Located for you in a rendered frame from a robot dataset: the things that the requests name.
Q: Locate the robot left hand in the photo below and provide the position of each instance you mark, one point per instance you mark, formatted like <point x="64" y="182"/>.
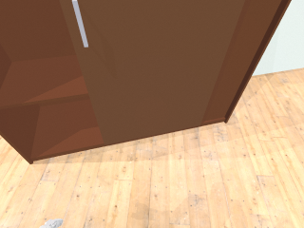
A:
<point x="52" y="223"/>

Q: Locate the wardrobe door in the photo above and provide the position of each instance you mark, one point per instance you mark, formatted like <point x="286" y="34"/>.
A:
<point x="151" y="65"/>
<point x="252" y="24"/>

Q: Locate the handle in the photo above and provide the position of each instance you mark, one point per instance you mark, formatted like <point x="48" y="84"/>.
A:
<point x="80" y="22"/>

